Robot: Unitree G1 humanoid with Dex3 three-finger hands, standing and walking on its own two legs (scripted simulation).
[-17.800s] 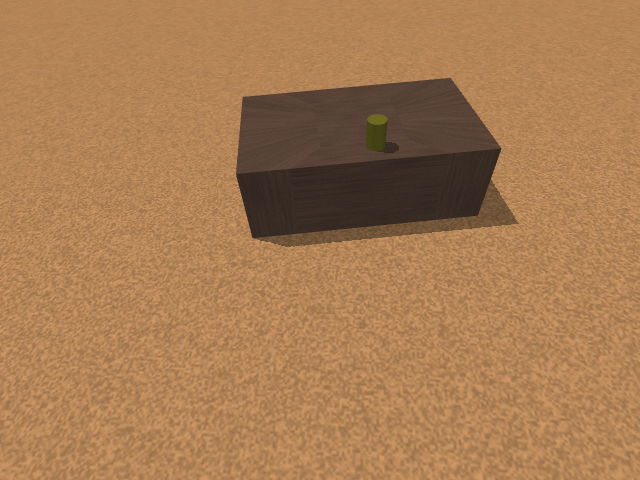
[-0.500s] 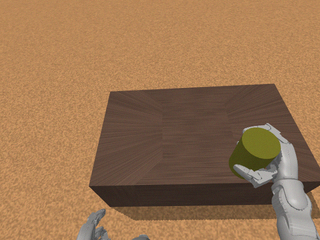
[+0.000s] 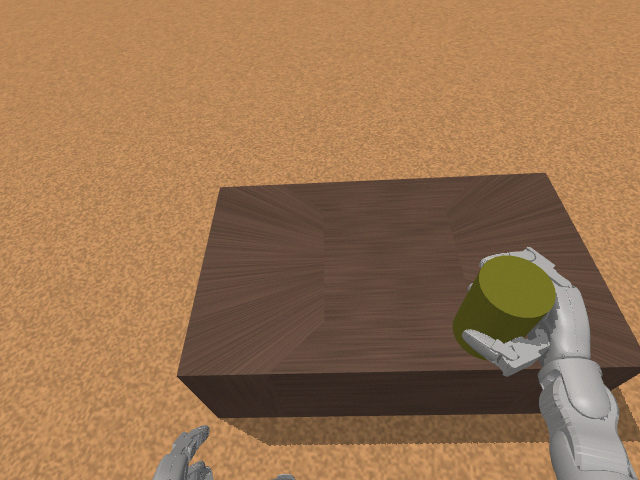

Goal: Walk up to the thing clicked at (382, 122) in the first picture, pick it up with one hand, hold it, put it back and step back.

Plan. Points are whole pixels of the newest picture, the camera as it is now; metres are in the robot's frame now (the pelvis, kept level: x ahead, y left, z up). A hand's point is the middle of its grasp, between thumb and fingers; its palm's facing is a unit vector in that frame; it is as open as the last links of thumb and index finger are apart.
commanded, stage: hold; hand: right
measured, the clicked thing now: (498, 310) +0.32 -0.16 +0.05
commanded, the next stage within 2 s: crouch in 1.54 s
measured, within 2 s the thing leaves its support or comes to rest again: neither
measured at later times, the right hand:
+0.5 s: hand (501, 317) +0.31 -0.17 +0.05, palm faces +0.05 +1.00 +0.00, open 10.6 cm
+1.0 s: hand (495, 317) +0.31 -0.16 +0.05, palm faces +0.03 +1.00 +0.00, open 10.6 cm
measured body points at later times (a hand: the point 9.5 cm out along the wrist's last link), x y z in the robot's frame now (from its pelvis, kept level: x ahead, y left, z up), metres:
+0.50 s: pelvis -0.01 +0.00 +0.00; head +0.03 -0.01 +0.45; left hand +0.13 +0.24 -0.11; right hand +0.30 -0.22 +0.05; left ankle +0.05 +0.13 -0.71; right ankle -0.03 -0.12 -0.71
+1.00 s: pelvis -0.01 +0.00 +0.00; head +0.03 +0.00 +0.45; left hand +0.13 +0.24 -0.10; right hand +0.30 -0.21 +0.05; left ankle +0.05 +0.13 -0.71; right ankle -0.03 -0.12 -0.71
